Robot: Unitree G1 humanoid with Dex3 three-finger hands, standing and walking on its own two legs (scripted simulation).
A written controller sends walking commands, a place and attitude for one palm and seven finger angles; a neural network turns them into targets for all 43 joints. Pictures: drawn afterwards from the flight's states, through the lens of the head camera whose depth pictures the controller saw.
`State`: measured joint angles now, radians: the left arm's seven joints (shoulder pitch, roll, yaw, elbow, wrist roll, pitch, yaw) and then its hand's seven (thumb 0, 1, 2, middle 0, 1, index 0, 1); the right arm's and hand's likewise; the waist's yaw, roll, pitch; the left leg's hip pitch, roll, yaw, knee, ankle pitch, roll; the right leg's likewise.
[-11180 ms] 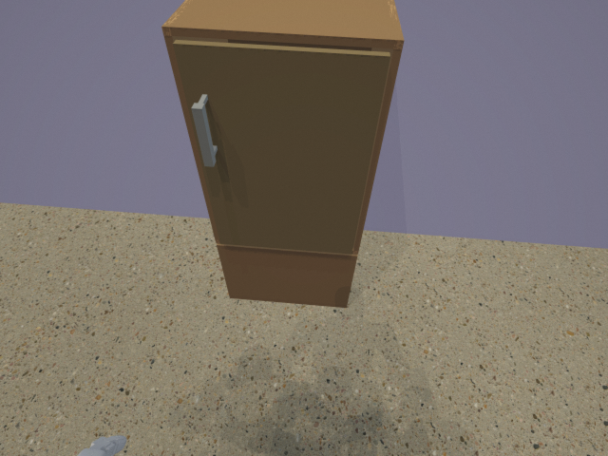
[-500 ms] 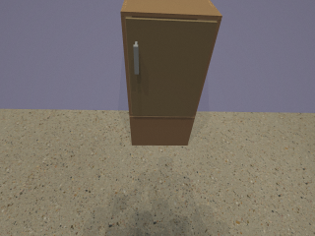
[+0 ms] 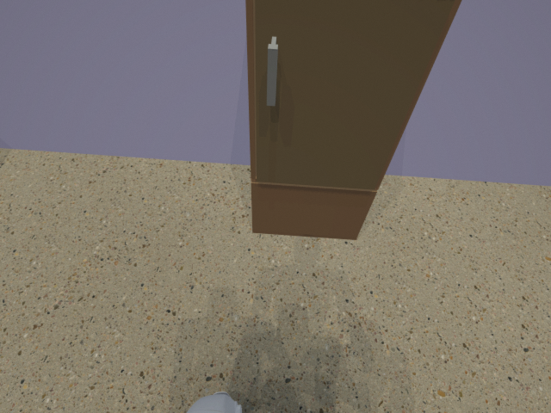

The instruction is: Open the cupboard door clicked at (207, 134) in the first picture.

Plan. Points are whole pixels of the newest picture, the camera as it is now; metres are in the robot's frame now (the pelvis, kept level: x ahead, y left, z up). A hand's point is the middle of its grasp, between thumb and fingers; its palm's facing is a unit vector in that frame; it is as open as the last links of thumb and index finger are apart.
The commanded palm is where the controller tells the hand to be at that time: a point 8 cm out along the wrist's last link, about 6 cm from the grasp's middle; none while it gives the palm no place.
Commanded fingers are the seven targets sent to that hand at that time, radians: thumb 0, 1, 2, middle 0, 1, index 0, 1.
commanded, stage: shuffle to correct the standing spot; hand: left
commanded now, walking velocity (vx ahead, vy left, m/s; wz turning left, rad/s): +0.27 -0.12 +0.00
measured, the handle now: (272, 72) +0.81 +0.06 +0.04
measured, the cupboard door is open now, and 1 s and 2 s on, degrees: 0 0 0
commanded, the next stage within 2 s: come to a stop and stand still in 1.46 s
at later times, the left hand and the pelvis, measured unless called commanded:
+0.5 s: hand (209, 345) +0.24 +0.13 -0.14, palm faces +0.02 -0.98 -0.22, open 7.3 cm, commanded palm none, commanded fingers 0.00 0.90 0.90 -0.20 -0.30 -0.20 -0.30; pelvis +0.17 -0.05 +0.01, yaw +0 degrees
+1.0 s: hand (230, 284) +0.36 +0.11 -0.15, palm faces +0.01 -0.99 -0.15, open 7.3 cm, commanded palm none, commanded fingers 0.00 0.90 0.90 -0.20 -0.30 -0.20 -0.30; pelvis +0.33 -0.07 +0.03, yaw -1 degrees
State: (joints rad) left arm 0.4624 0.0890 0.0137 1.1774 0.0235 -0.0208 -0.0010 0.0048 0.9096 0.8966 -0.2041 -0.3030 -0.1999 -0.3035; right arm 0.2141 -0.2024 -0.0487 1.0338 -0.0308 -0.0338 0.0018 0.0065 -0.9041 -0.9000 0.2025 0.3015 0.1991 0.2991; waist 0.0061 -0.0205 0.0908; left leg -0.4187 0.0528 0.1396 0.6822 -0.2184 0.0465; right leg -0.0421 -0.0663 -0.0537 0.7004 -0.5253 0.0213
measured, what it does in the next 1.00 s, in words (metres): walks ahead: right foot, then left foot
